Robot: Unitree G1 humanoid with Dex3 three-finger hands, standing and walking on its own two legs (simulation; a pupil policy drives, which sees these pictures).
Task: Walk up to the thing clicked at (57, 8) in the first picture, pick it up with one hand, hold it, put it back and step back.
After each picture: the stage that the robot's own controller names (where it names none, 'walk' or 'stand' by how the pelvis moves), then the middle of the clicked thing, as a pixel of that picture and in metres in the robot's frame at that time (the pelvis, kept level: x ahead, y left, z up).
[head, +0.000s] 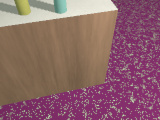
stand; out of the picture +0.85 +0.18 +0.13
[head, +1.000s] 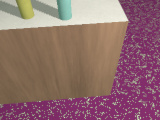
walk; out of the picture +0.76 +0.17 +0.14
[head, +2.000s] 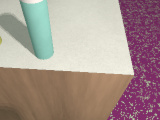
stand; (38, 26) +0.44 +0.19 +0.16
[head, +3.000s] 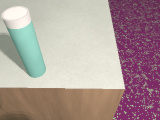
stand; (28, 47) +0.40 +0.22 +0.13
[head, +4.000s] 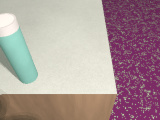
stand; (18, 53) +0.39 +0.24 +0.13
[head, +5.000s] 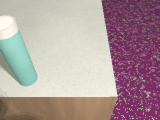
stand; (17, 56) +0.38 +0.25 +0.13
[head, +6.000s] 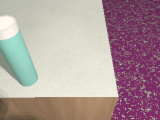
stand; (17, 56) +0.38 +0.24 +0.13
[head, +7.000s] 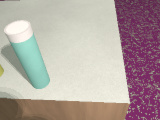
rise first; (31, 59) +0.37 +0.22 +0.13
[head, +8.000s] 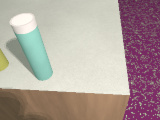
go down; (35, 51) +0.40 +0.23 +0.13
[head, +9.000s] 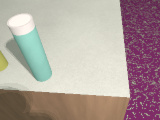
go down; (33, 52) +0.39 +0.23 +0.13
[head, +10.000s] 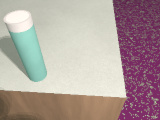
go down; (29, 50) +0.39 +0.22 +0.14
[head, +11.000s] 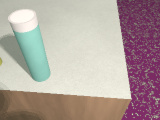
go down; (33, 50) +0.39 +0.21 +0.14
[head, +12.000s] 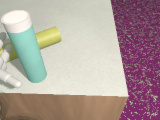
close in; (28, 51) +0.39 +0.21 +0.15
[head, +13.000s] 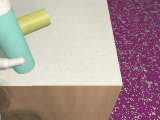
close; (11, 39) +0.40 +0.23 +0.17
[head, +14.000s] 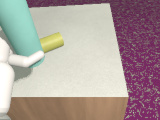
lift; (18, 25) +0.32 +0.18 +0.32
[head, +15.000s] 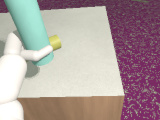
lift; (29, 21) +0.35 +0.16 +0.31
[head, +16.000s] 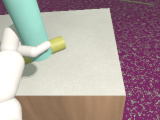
hold; (26, 16) +0.34 +0.17 +0.33
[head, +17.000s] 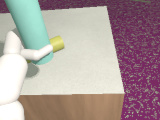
crouch; (29, 20) +0.35 +0.16 +0.32
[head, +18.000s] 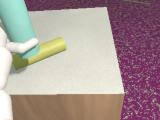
crouch; (13, 14) +0.36 +0.20 +0.33
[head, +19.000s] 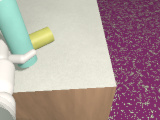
lower; (14, 30) +0.43 +0.22 +0.20
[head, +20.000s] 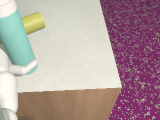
lower; (15, 40) +0.41 +0.21 +0.17
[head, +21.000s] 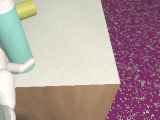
lower; (13, 38) +0.41 +0.22 +0.17
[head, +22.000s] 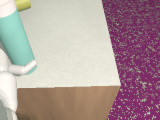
lower; (15, 40) +0.40 +0.22 +0.17
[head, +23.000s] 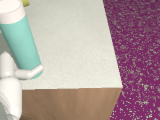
draw back; (22, 45) +0.39 +0.20 +0.16
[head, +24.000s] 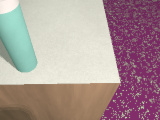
sink last; (15, 36) +0.40 +0.20 +0.17
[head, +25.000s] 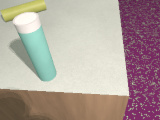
sink last; (38, 51) +0.39 +0.21 +0.14
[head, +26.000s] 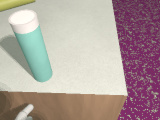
stand; (35, 51) +0.38 +0.20 +0.14
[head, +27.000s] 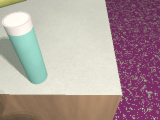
stand; (29, 53) +0.38 +0.21 +0.13
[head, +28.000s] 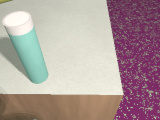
stand; (30, 52) +0.38 +0.21 +0.13
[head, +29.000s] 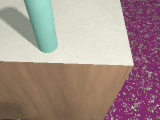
walk; (41, 18) +0.46 +0.16 +0.16
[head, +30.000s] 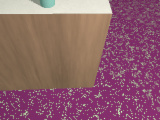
walk; out of the picture +0.73 +0.22 +0.15
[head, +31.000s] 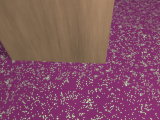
stand; out of the picture +1.11 +0.18 +0.16
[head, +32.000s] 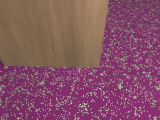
stand; out of the picture +1.10 +0.19 +0.14
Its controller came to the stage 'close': yes
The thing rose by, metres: 0.20
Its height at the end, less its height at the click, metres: +0.00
